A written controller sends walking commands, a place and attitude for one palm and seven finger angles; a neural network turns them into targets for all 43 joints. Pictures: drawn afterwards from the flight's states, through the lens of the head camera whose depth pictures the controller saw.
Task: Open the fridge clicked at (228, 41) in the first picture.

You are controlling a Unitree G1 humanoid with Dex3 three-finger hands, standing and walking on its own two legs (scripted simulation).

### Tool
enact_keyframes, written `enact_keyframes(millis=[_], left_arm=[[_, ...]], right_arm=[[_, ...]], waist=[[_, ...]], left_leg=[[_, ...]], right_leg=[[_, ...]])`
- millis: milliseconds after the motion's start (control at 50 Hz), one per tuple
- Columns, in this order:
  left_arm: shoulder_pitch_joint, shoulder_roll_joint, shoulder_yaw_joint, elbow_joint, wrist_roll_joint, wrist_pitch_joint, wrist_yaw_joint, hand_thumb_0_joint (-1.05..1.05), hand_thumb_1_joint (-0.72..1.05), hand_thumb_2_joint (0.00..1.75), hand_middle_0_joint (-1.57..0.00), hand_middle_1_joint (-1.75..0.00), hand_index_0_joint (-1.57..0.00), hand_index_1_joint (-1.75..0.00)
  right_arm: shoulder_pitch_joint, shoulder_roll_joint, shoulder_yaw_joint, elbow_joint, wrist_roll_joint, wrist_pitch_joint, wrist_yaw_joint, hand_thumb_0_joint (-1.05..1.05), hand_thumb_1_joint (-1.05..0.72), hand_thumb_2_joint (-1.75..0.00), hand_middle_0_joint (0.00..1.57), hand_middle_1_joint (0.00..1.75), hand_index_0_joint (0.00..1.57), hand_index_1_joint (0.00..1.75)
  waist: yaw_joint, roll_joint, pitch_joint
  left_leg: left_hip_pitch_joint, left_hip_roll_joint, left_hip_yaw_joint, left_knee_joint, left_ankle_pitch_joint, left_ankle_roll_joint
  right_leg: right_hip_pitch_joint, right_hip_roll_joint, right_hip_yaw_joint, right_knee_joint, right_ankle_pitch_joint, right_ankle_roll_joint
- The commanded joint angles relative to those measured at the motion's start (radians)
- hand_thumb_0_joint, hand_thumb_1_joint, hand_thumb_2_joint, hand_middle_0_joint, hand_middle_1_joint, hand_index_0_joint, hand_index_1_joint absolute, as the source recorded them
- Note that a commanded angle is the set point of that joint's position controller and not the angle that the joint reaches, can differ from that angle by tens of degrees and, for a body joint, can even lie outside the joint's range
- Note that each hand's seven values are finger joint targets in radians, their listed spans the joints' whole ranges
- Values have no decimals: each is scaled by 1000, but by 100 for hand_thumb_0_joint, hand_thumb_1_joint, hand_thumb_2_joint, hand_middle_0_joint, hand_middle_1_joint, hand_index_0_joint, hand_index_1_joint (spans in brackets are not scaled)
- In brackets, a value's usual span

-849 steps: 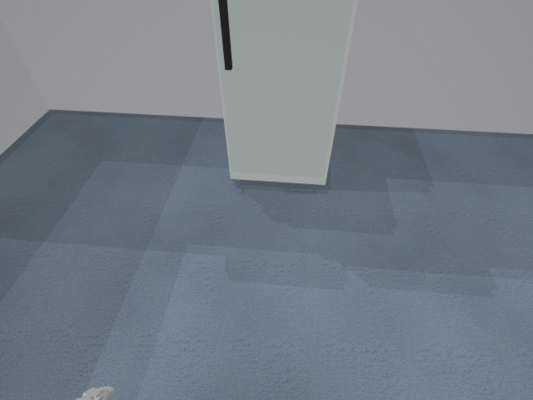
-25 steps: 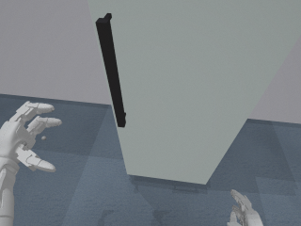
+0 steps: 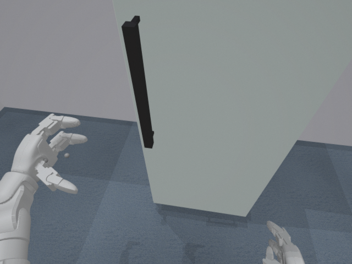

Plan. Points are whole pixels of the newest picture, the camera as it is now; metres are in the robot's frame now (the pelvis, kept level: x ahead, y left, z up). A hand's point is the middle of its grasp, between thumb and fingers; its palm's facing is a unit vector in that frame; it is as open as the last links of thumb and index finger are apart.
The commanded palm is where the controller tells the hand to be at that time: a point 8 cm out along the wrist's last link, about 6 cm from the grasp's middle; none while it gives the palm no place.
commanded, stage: move the hooked fingers beside the handle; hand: left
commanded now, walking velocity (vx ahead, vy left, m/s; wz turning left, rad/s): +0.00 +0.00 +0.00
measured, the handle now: (144, 95) +0.49 +0.14 +0.12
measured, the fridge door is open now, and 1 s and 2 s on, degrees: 0 0 0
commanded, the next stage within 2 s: none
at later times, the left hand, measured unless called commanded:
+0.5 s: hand (88, 136) +0.34 +0.23 +0.11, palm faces -0.03 -1.00 -0.03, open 14.0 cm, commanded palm +0.32 +0.28 +0.12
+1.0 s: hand (104, 117) +0.41 +0.22 +0.11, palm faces -0.07 -1.00 -0.02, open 14.0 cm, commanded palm +0.38 +0.27 +0.11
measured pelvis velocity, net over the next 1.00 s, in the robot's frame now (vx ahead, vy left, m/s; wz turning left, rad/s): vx -0.01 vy -0.02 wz -0.02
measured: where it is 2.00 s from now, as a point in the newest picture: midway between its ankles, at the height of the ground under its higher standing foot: outside the picture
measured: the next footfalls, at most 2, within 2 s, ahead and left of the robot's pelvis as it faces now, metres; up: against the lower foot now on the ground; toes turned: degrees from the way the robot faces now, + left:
none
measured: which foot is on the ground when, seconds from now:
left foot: down 0.00-1.00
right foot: down 0.00-1.00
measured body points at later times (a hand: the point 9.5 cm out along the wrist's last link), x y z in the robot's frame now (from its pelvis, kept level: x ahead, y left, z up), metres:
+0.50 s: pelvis +0.00 -0.01 +0.00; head +0.03 -0.02 +0.45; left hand +0.34 +0.29 +0.12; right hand +0.14 -0.26 -0.09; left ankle -0.04 +0.09 -0.73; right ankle +0.05 -0.12 -0.73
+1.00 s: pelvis -0.01 -0.02 -0.01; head +0.05 -0.02 +0.44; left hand +0.40 +0.27 +0.12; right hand +0.08 -0.28 -0.11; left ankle -0.04 +0.09 -0.73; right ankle +0.05 -0.12 -0.73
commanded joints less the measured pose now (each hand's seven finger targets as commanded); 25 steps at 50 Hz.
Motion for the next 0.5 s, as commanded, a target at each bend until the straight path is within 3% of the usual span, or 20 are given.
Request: enact_keyframes(millis=[0,100,180,200,220,240,300,320,340,380,440,480], left_arm=[[-304,277,101,-243,-15,-77,30,0,-50,30,-30,-120,-30,-120],[-314,283,117,-135,-11,-68,43,0,-50,30,-30,-120,-30,-120],[-350,249,79,-156,-5,-74,39,0,-50,30,-30,-120,-30,-120],[-338,262,87,-159,-6,-75,37,0,-50,30,-30,-120,-30,-120],[-357,253,73,-167,-3,-80,36,0,-50,30,-30,-120,-30,-120],[-373,230,52,-157,-3,-81,38,0,-50,30,-30,-120,-30,-120],[-408,253,75,-77,-8,-87,41,0,-50,30,-30,-120,-30,-120],[-415,281,97,-52,-5,-84,41,0,-50,30,-30,-120,-30,-120],[-456,279,88,-32,0,-86,44,0,-50,30,-30,-120,-30,-120],[-506,275,74,-42,11,-96,50,0,-50,30,-30,-120,-30,-120],[-520,327,109,-32,23,-115,56,0,-50,30,-30,-120,-30,-120],[-532,291,77,-37,25,-131,55,0,-50,30,-30,-120,-30,-120]], right_arm=[[-53,-134,-64,-152,1,-53,-11,0,-90,-90,20,30,20,30],[-44,-137,-63,-142,3,-30,-10,0,-90,-90,20,30,20,30],[-45,-134,-69,-154,6,-27,-8,0,-90,-90,20,30,20,30],[-40,-136,-69,-157,3,-26,-5,0,-90,-90,20,30,20,30],[-40,-135,-69,-154,5,-25,-4,0,-90,-90,20,30,20,30],[-37,-133,-70,-153,6,-24,-6,0,-90,-90,20,30,20,30],[-22,-146,-73,-134,5,-16,-10,0,-90,-90,20,30,20,30],[-23,-148,-73,-132,8,-11,-11,0,-90,-90,20,30,20,30],[-21,-148,-72,-126,10,-7,-13,0,-90,-90,20,30,20,30],[-20,-144,-73,-128,9,-5,-13,0,-90,-90,20,30,20,30],[-8,-144,-74,-129,3,4,-10,0,-90,-90,20,30,20,30],[-5,-139,-74,-133,4,4,-9,0,-90,-90,20,30,20,30]], waist=[[-7,46,-233],[-10,14,-186],[-14,75,-246],[-7,41,-261],[-14,64,-275],[-22,43,-264],[-35,-45,-219],[-31,-32,-223],[-45,-37,-204],[-42,29,-233],[-32,37,-301],[-38,32,-319]], left_leg=[[-19,5,-79,-126,375,-38],[-69,5,-67,-133,354,-34],[-38,2,-61,-128,387,-35],[-37,5,-59,-121,413,-34],[-33,4,-58,-121,416,-34],[-35,5,-58,-122,407,-33],[-78,5,-59,-121,340,-23],[-99,2,-53,-123,309,-20],[-106,1,-53,-123,288,-18],[-95,-3,-51,-124,284,-20],[-94,-5,-46,-111,325,-16],[-84,-4,-47,-108,341,-17]], right_leg=[[200,42,49,-32,184,-32],[197,39,50,-38,187,-32],[204,32,57,-29,216,-30],[223,35,59,-24,242,-32],[221,34,60,-24,246,-29],[210,34,57,-26,241,-27],[192,36,61,-34,204,-25],[196,32,70,-37,182,-23],[182,31,70,-40,167,-21],[182,25,76,-37,158,-25],[234,23,86,-22,212,-28],[233,25,82,-16,231,-26]])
